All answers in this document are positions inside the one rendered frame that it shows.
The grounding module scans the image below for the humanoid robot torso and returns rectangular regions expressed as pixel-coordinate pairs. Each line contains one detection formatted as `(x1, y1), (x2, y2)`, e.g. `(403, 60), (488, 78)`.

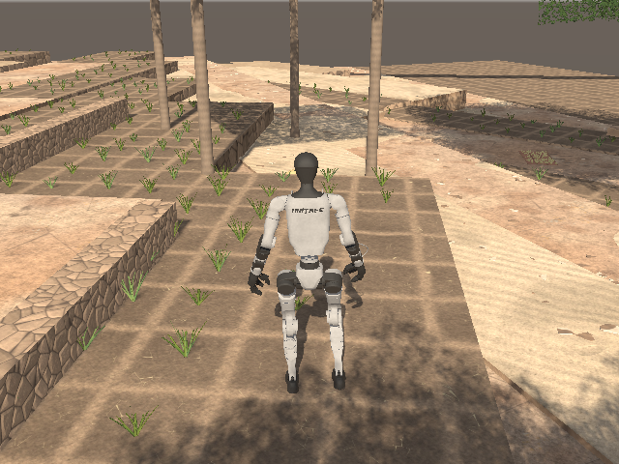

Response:
(285, 189), (331, 290)

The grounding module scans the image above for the right robot hand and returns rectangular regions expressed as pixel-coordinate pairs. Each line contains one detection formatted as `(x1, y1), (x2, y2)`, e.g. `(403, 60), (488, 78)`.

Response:
(343, 263), (366, 282)

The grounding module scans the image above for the right robot forearm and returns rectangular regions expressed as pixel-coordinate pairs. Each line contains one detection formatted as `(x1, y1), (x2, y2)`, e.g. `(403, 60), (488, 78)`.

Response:
(345, 231), (364, 267)

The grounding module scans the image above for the left robot hand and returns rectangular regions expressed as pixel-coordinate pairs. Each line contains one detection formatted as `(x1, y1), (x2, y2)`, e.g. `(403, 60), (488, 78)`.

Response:
(248, 272), (270, 296)

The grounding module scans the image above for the robot right upper arm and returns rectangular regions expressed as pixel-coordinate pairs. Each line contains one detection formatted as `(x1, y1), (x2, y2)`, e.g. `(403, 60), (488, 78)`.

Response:
(327, 193), (355, 247)

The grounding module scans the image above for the left robot forearm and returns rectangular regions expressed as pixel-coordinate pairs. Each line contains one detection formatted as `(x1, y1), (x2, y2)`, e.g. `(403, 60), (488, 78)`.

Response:
(251, 234), (270, 276)

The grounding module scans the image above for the robot left upper arm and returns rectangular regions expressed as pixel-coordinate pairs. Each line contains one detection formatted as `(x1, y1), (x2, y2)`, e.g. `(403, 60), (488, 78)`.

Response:
(261, 195), (287, 249)

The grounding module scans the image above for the robot right shin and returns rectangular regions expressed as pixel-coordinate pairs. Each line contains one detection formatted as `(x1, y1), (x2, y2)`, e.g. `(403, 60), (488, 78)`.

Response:
(330, 309), (343, 376)

